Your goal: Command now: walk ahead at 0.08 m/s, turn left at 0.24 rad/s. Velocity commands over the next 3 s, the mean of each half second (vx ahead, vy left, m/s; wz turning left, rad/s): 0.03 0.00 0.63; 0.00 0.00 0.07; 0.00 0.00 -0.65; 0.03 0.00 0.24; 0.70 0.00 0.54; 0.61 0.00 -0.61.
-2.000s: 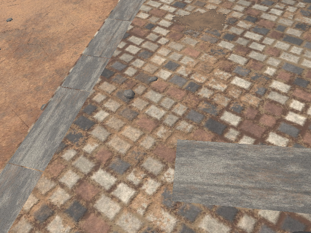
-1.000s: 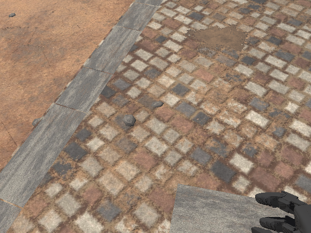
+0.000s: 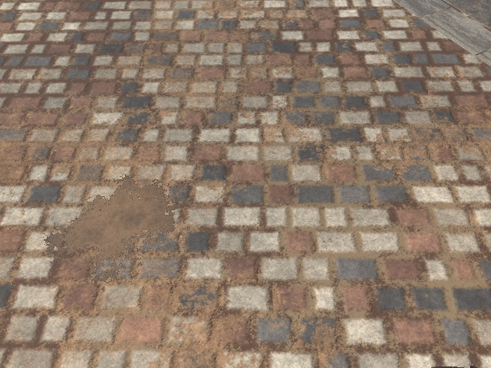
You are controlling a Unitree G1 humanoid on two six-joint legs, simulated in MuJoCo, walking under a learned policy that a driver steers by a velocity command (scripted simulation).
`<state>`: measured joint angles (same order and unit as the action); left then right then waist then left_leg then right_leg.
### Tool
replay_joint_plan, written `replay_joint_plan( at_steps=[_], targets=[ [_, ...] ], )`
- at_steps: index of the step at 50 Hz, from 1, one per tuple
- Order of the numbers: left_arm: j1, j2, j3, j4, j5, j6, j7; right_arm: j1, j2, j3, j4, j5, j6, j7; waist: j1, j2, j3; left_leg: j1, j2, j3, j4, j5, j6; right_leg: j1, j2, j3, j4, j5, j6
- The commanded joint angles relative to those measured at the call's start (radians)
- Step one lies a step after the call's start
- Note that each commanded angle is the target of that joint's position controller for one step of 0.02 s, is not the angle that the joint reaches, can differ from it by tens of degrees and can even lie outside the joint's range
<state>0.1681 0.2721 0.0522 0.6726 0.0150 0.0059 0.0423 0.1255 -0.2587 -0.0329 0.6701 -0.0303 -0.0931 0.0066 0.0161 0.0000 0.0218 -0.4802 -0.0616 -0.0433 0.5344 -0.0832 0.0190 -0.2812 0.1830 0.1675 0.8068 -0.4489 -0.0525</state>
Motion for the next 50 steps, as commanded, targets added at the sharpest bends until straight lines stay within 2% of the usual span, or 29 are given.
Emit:
replay_joint_plan(
  at_steps=[1,2,4,6,9,12,14,15,16,17,18,19,20,22,25,27,31,33,35,36,37,38,39,40,41,42,44,47,50],
  targets=[
    [0.089,0.178,0.04,-0.059,-0.005,-0.001,-0.013,0.094,-0.176,-0.057,-0.077,0.019,0.012,-0.004,-0.027,0.183,-0.27,0.521,0.401,-0.674,-0.169,0.378,0.351,-0.312,-0.06,-0.011,0.441,-0.189,0.114],
    [0.026,0.16,0.038,-0.062,-0.007,0.018,-0.013,0.086,-0.18,-0.062,-0.092,0.033,0.031,-0.009,-0.044,0.083,-0.217,0.465,0.35,-0.634,-0.18,0.154,0.293,-0.346,-0.068,-0.011,0.522,-0.143,0.119],
    [-0.012,0.108,0.029,-0.076,-0.002,0.039,-0.017,0.032,-0.185,-0.062,-0.118,0.043,0.061,-0.023,-0.015,0.016,-0.113,0.277,0.264,-0.547,-0.237,-0.122,0.208,-0.334,-0.095,-0.011,0.438,-0.048,0.106],
    [-0.017,0.059,0.019,-0.075,-0.011,0.033,-0.015,-0.01,-0.172,-0.068,-0.135,0.043,0.09,-0.029,0.006,0.084,-0.076,0.171,0.141,-0.433,-0.271,-0.214,0.136,-0.23,-0.081,-0.071,0.18,-0.004,0.099],
    [-0.018,0.039,0.019,-0.053,-0.019,0.016,-0.013,0.03,-0.183,-0.087,-0.128,0.045,0.112,-0.038,-0.011,0.17,-0.135,0.201,0.111,-0.433,-0.266,-0.214,0.137,-0.115,-0.055,-0.075,-0.031,0.02,0.1],
    [-0.016,0.068,0.031,-0.038,-0.029,-0.004,-0.02,0.055,-0.202,-0.106,-0.128,0.054,0.124,-0.046,-0.023,0.209,-0.152,0.23,0.128,-0.514,-0.278,-0.287,0.133,-0.057,-0.056,-0.044,-0.195,0.093,0.08],
    [0.027,0.086,0.043,-0.013,-0.033,-0.017,-0.026,0.037,-0.206,-0.112,-0.136,0.063,0.133,-0.052,0.003,0.207,-0.15,0.189,0.106,-0.533,-0.27,-0.349,0.104,0.048,-0.072,-0.045,-0.347,0.175,0.054],
    [0.062,0.109,0.053,0.003,-0.03,-0.02,-0.024,0.038,-0.193,-0.109,-0.138,0.067,0.134,-0.053,0.018,0.189,-0.156,0.123,0.071,-0.509,-0.238,-0.399,0.069,0.155,-0.121,-0.038,-0.433,0.228,0.031],
    [0.096,0.175,0.07,0.01,-0.006,-0.019,-0.021,0.032,-0.16,-0.101,-0.156,0.069,0.136,-0.053,0.018,0.053,-0.176,-0.027,0.0,-0.411,-0.097,-0.491,0.018,0.271,-0.283,0.119,-0.489,0.15,-0.054],
    [0.029,0.21,0.075,-0.009,0.028,-0.016,-0.019,0.043,-0.137,-0.097,-0.166,0.08,0.128,-0.044,-0.017,-0.237,-0.135,-0.16,-0.121,-0.173,0.222,-0.5,-0.021,0.233,-0.492,0.33,-0.555,0.224,-0.167],
    [-0.059,0.154,0.059,-0.048,0.052,-0.025,-0.014,0.082,-0.207,-0.118,-0.149,0.06,0.115,-0.033,-0.046,-0.222,-0.103,-0.193,-0.045,-0.162,0.437,-0.464,-0.058,0.158,-0.554,0.345,-0.552,0.35,-0.203],
    [-0.123,0.103,0.045,-0.072,0.036,-0.026,-0.002,0.117,-0.232,-0.127,-0.115,0.055,0.119,-0.028,-0.072,-0.142,-0.09,-0.171,-0.019,-0.13,0.539,-0.403,-0.071,0.133,-0.507,0.225,-0.52,0.411,-0.167],
    [-0.149,0.081,0.038,-0.078,0.014,-0.026,0.006,0.144,-0.213,-0.122,-0.09,0.05,0.128,-0.03,-0.077,-0.094,-0.08,-0.176,-0.009,-0.113,0.607,-0.344,-0.082,0.135,-0.448,0.135,-0.494,0.432,-0.129],
    [-0.116,0.084,0.03,-0.073,-0.001,-0.02,0.015,0.15,-0.159,-0.1,-0.087,0.048,0.14,-0.026,-0.053,-0.078,-0.055,-0.212,0.016,-0.071,0.743,-0.302,-0.107,0.139,-0.417,0.045,-0.473,0.564,-0.135],
    [-0.007,0.12,0.037,-0.044,0.004,-0.005,0.014,0.032,-0.117,-0.07,-0.144,0.056,0.133,-0.024,0.016,-0.103,-0.045,-0.252,0.047,-0.021,0.619,-0.281,-0.139,0.23,-0.411,0.001,-0.463,0.688,-0.179],
    [0.026,0.152,0.047,-0.031,0.0,0.003,0.007,0.0,-0.104,-0.056,-0.161,0.049,0.129,-0.019,0.034,-0.126,-0.07,-0.207,0.061,-0.016,0.506,-0.307,-0.144,0.274,-0.428,-0.008,-0.445,0.728,-0.193],
    [0.008,0.197,0.061,-0.025,-0.019,0.007,-0.012,-0.007,-0.108,-0.046,-0.162,0.047,0.128,-0.009,0.029,-0.18,-0.09,0.008,0.056,0.054,0.271,-0.333,-0.116,0.2,-0.44,-0.052,-0.43,0.749,-0.191],
    [0.02,0.196,0.059,-0.009,-0.034,0.004,-0.017,0.0,-0.115,-0.049,-0.153,0.049,0.13,-0.007,0.022,-0.194,-0.093,0.081,0.041,0.067,0.123,-0.286,-0.089,0.203,-0.445,-0.047,-0.398,0.733,-0.179],
    [0.02,0.17,0.047,0.008,-0.052,-0.001,-0.017,0.053,-0.109,-0.05,-0.123,0.045,0.127,-0.005,-0.021,-0.173,-0.094,0.252,0.024,0.081,-0.175,-0.05,-0.031,0.151,-0.414,-0.077,-0.331,0.687,-0.12],
    [0.075,0.136,0.034,0.03,-0.041,-0.014,-0.02,0.064,-0.143,-0.055,-0.126,0.04,0.127,-0.011,-0.016,-0.112,-0.127,0.409,0.082,0.0,-0.213,0.113,0.0,0.06,-0.379,-0.112,-0.278,0.574,-0.047],
    [0.097,0.066,0.007,0.006,0.017,-0.029,-0.031,0.103,-0.225,-0.066,-0.143,0.023,0.132,-0.024,0.004,0.136,-0.225,0.627,0.319,-0.252,-0.118,0.552,0.076,-0.127,-0.298,-0.193,-0.078,0.159,0.049],
    [0.039,0.067,0.006,-0.011,0.01,-0.031,-0.027,0.075,-0.189,-0.053,-0.129,-0.001,0.123,-0.018,-0.024,0.26,-0.216,0.517,0.442,-0.338,-0.119,0.602,0.251,-0.217,-0.245,-0.175,0.005,-0.186,0.103],
    [0.023,0.125,0.019,0.004,-0.007,-0.023,-0.026,0.06,-0.104,-0.029,-0.123,-0.007,0.107,-0.011,-0.046,0.161,-0.194,0.459,0.402,-0.278,-0.15,0.493,0.275,-0.191,-0.274,-0.127,0.081,-0.204,0.128],
    [0.039,0.122,0.023,0.02,-0.026,-0.013,-0.029,0.021,-0.077,-0.021,-0.102,-0.009,0.094,-0.007,-0.021,0.159,-0.156,0.43,0.346,-0.204,-0.153,0.404,0.232,-0.193,-0.277,-0.117,0.095,-0.17,0.134],
    [0.059,0.123,0.027,0.044,-0.031,0.0,-0.023,-0.012,-0.1,-0.03,-0.098,-0.003,0.087,-0.007,-0.015,0.148,-0.127,0.403,0.312,-0.155,-0.159,0.346,0.198,-0.195,-0.274,-0.12,0.103,-0.129,0.142],
    [0.063,0.146,0.036,0.046,-0.027,0.013,-0.017,-0.039,-0.127,-0.04,-0.092,0.007,0.083,-0.011,-0.013,0.156,-0.094,0.359,0.316,-0.132,-0.163,0.374,0.195,-0.19,-0.263,-0.115,0.142,-0.076,0.151],
    [0.095,0.165,0.049,0.044,-0.04,0.026,-0.012,-0.042,-0.171,-0.06,-0.08,0.009,0.092,-0.025,-0.003,0.163,-0.075,0.318,0.324,-0.087,-0.175,0.394,0.215,-0.202,-0.228,-0.139,0.255,-0.053,0.161],
    [0.079,0.128,0.044,0.019,-0.045,0.042,-0.005,-0.054,-0.125,-0.054,-0.07,0.013,0.105,-0.044,-0.013,0.148,-0.048,0.33,0.346,-0.048,-0.208,0.23,0.219,-0.268,-0.256,-0.145,0.262,0.001,0.164],
    [0.042,0.095,0.033,-0.027,-0.036,0.046,-0.019,-0.062,-0.131,-0.062,-0.056,0.013,0.109,-0.051,-0.026,0.137,-0.052,0.351,0.366,-0.01,-0.209,0.183,0.217,-0.245,-0.283,-0.17,0.15,0.029,0.151]
  ],
)
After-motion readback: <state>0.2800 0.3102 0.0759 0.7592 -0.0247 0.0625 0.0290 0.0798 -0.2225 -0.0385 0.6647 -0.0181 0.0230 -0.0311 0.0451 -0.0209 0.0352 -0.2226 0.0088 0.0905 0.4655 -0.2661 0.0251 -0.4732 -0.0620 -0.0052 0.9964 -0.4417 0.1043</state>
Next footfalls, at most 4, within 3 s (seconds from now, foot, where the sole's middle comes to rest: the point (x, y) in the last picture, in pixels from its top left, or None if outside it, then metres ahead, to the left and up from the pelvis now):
0.30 right None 0.13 -0.11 -0.76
0.72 left None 0.02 0.14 -0.76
1.16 right None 0.12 -0.09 -0.76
1.70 left None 0.13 0.14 -0.76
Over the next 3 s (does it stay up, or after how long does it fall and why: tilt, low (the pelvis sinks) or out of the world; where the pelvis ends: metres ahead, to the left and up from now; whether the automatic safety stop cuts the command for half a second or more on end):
stays up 0.59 0.29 -0.01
